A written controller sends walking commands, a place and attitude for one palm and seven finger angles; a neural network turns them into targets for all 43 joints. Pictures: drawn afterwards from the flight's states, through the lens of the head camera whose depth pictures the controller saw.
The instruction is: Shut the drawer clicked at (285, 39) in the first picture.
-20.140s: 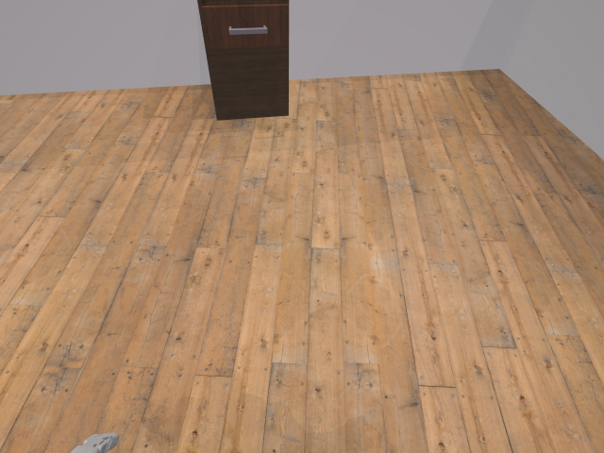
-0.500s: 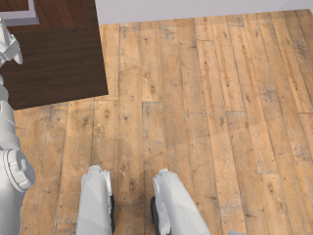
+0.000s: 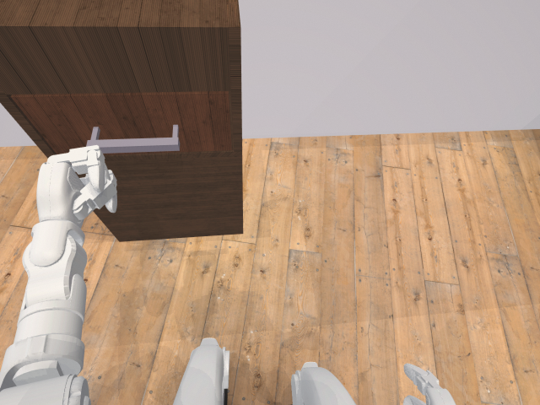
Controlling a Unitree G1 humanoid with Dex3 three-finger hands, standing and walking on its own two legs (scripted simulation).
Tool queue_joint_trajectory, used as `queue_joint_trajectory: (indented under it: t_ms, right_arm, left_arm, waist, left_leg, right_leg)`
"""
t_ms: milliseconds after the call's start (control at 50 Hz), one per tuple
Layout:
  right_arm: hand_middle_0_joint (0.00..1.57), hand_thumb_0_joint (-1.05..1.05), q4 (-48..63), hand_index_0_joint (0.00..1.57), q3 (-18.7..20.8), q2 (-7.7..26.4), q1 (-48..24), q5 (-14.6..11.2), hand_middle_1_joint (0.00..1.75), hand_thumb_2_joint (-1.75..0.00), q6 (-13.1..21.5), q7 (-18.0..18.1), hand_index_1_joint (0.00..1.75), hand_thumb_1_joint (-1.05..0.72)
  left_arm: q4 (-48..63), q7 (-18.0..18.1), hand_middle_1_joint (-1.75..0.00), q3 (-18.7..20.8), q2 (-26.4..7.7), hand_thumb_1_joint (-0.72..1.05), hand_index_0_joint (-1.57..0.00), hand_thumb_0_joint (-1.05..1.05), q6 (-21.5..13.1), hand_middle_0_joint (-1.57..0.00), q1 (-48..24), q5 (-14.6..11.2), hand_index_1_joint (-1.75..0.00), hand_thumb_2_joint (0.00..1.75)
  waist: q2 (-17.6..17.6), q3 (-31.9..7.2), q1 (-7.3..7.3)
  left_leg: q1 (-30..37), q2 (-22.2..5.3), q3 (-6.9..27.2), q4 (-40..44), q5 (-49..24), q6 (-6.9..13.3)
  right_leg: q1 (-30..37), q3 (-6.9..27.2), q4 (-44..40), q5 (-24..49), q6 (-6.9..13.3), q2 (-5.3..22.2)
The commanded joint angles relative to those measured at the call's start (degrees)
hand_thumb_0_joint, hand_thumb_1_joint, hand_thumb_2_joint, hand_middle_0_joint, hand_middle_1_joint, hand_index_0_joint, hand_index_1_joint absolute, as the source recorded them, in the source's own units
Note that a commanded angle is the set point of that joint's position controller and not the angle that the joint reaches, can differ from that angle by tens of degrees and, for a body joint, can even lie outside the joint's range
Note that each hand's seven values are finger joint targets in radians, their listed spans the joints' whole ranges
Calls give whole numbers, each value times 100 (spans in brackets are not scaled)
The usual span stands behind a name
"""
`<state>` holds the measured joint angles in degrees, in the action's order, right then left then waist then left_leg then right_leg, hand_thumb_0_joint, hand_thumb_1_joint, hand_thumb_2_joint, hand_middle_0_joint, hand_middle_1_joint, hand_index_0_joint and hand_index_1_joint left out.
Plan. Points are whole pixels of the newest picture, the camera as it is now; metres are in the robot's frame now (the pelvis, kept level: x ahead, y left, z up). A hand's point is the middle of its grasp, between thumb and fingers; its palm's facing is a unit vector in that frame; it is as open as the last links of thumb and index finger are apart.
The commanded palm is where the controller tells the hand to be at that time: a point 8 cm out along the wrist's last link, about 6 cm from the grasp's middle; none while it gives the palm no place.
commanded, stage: draw the hand back to the body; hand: left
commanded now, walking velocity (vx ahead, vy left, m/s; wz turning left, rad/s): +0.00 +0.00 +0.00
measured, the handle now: (135, 138) +0.60 +0.29 -0.08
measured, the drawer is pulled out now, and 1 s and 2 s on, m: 0.00 0.00 0.00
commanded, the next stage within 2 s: step back with the hand held close in 0.96 s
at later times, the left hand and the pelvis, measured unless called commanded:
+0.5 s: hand out of the picture +0.28 +0.26 +0.19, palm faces +0.34 -0.89 -0.32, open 3.3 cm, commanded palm +0.22 +0.30 +0.21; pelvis +0.03 +0.01 +0.10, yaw +2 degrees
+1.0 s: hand out of the picture +0.21 +0.25 +0.27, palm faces +0.45 -0.81 -0.37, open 3.3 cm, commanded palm +0.16 +0.29 +0.29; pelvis +0.04 +0.00 +0.11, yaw +3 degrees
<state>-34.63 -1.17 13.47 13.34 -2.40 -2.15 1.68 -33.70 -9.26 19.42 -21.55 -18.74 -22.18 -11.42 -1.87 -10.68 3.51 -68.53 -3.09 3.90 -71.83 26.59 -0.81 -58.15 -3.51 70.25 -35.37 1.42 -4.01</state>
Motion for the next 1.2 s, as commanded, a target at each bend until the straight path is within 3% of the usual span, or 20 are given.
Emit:
queue_joint_trajectory:
  t_ms: [0,40,60,80,100,120,200,260,380,500,560,660,740,840,960,1040,1060,1080,1120,1180]
  right_arm:
    - [20,0,619,20,347,937,499,-22,30,-90,109,125,30,-90]
    - [20,0,795,20,338,918,425,-48,30,-90,119,116,30,-90]
    - [20,0,865,20,335,892,364,-58,30,-90,118,114,30,-90]
    - [20,0,1094,20,356,873,82,-50,30,-90,-140,149,30,-90]
    - [20,0,1338,20,324,755,27,-76,30,-90,-224,201,30,-90]
    - [20,0,1393,20,306,745,-54,-72,30,-90,-269,237,30,-90]
    - [20,0,1462,20,208,720,-317,-67,30,-90,-309,453,30,-90]
    - [20,0,1420,20,168,742,-480,-51,30,-90,-172,559,30,-90]
    - [20,0,1373,20,92,663,-727,-20,30,-90,176,522,30,-90]
    - [20,0,1355,20,58,576,-876,33,30,-90,387,431,30,-90]
    - [20,0,1328,20,37,520,-943,53,30,-90,499,393,30,-90]
    - [20,0,1273,20,30,466,-952,99,30,-90,737,343,30,-90]
    - [20,0,1243,20,66,457,-998,115,30,-90,879,335,30,-90]
    - [20,0,1140,20,126,481,-952,114,30,-90,852,359,30,-90]
    - [20,0,1186,20,108,446,-1055,151,30,-90,922,440,30,-90]
    - [20,0,1124,20,107,428,-1063,159,30,-90,1048,431,30,-90]
    - [20,0,1130,20,102,411,-1042,158,30,-90,1069,432,30,-90]
    - [20,0,1178,20,168,568,-814,202,30,-90,875,349,30,-90]
    - [20,0,1088,20,236,515,-880,210,30,-90,686,291,30,-90]
    - [20,0,1147,20,332,552,-844,210,30,-90,525,249,30,-90]
  left_arm:
    - [1117,-173,-160,78,-1010,90,-140,0,-385,-140,-880,-188,-160,90]
    - [1529,-205,-160,-31,-903,90,-140,0,-394,-140,-519,-260,-160,90]
    - [1721,-193,-160,30,-901,90,-140,0,-391,-140,-263,-313,-160,90]
    - [1913,422,-160,8,-1658,90,-140,0,126,-140,370,505,-160,90]
    - [2563,757,-160,-237,-1193,90,-140,0,392,-140,506,520,-160,90]
    - [2857,998,-160,-358,-1072,90,-140,0,598,-140,753,603,-160,90]
    - [3396,1600,-160,-403,-1071,90,-140,0,1078,-140,1147,730,-160,90]
    - [3725,1790,-160,-478,-999,90,-140,0,1184,-140,1223,783,-160,90]
    - [4570,1776,-160,-650,-631,90,-140,0,1330,-140,2432,730,-160,90]
    - [5645,1660,-160,-236,-743,90,-140,0,1370,-140,3508,645,-160,90]
    - [6212,1609,-160,-133,-729,90,-140,0,1358,-140,3839,606,-160,90]
    - [7118,1606,-160,84,-758,90,-140,0,1284,-140,4441,613,-160,90]
    - [7567,1593,-160,386,-884,90,-140,0,1199,-140,4862,606,-160,90]
    - [6856,1537,-160,180,-464,90,-140,0,1236,-140,4962,606,-160,90]
    - [7302,1586,-160,324,-765,90,-140,0,1113,-140,4622,626,-160,90]
    - [7414,1611,-160,407,-855,90,-140,0,1068,-140,4735,652,-160,90]
    - [7413,1612,-160,383,-809,90,-140,0,1053,-140,4774,635,-160,90]
    - [7638,1645,-160,1069,-1378,90,-140,0,797,-140,4424,708,-160,90]
    - [7016,1570,-160,679,-871,90,-140,0,685,-140,5083,748,-160,90]
    - [7053,1533,-160,632,-744,90,-140,0,538,-140,5492,738,-160,90]
  waist:
    - [-415,-1735,25]
    - [-643,-1710,-44]
    - [-519,-1683,-94]
    - [-626,-2005,-500]
    - [-673,-1750,-305]
    - [-687,-1590,-306]
    - [-142,-831,-184]
    - [-183,-608,-205]
    - [-228,-130,-356]
    - [-65,152,-503]
    - [-230,430,-521]
    - [-416,444,-584]
    - [-183,547,-661]
    - [293,1125,-578]
    - [6,756,-680]
    - [-274,824,-726]
    - [-201,799,-710]
    - [20,1334,-451]
    - [136,1251,-417]
    - [-98,832,-411]
  left_leg:
    - [3016,170,-192,1170,-1269,272]
    - [3425,196,-203,1392,-1516,277]
    - [3609,191,-197,1527,-1645,275]
    - [4243,285,-331,1970,-1796,238]
    - [4407,286,-364,2192,-1863,250]
    - [4470,293,-398,2321,-1784,249]
    - [4612,261,-423,2853,-1574,322]
    - [5131,249,-369,3270,-1533,335]
    - [5844,226,-274,3911,-1890,296]
    - [6214,218,-272,4338,-2384,250]
    - [6295,223,-286,4510,-2332,223]
    - [6509,225,-303,4626,-2513,208]
    - [6547,241,-344,4614,-2557,223]
    - [6426,235,-376,4681,-2154,242]
    - [6568,286,-431,4659,-2129,293]
    - [6565,302,-448,4633,-2291,249]
    - [6563,298,-442,4646,-2292,256]
    - [6147,202,-356,4382,-2160,357]
    - [6078,169,-309,4275,-2309,332]
    - [6165,90,-297,4407,-3033,332]
  right_leg:
    - [939,137,-1593,2014,-41,20]
    - [1196,107,-1729,2250,-14,19]
    - [1355,68,-1821,2375,-27,15]
    - [1790,397,-2202,2547,72,141]
    - [1921,318,-2389,2638,64,141]
    - [2165,290,-2546,2611,51,153]
    - [2757,295,-3162,2604,-31,193]
    - [3056,253,-3534,2453,-30,228]
    - [3716,146,-4074,2713,-6,304]
    - [4324,117,-4478,3181,-10,325]
    - [4434,136,-4703,3116,-21,327]
    - [4636,128,-4847,3258,-30,315]
    - [4657,141,-4994,3383,-47,273]
    - [4410,128,-5157,2995,-107,270]
    - [4648,221,-5138,2957,-104,395]
    - [4651,235,-5200,3137,-81,374]
    - [4696,216,-5141,3151,-86,393]
    - [4189,590,-5482,3395,-142,687]
    - [4221,612,-5423,3648,-141,823]
    - [4488,449,-5107,3981,-198,742]
